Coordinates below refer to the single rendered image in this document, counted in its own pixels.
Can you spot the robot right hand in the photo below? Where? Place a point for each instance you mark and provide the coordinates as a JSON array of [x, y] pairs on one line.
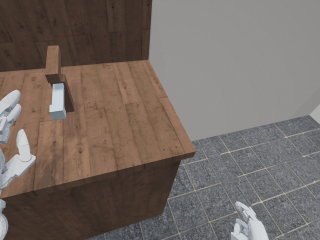
[[254, 230]]

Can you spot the tap lever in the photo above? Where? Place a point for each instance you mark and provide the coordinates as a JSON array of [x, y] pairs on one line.
[[57, 109]]

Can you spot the counter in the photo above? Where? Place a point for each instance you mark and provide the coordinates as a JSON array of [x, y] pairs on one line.
[[113, 160]]

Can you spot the robot left hand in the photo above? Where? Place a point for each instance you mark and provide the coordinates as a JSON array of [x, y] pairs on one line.
[[19, 164]]

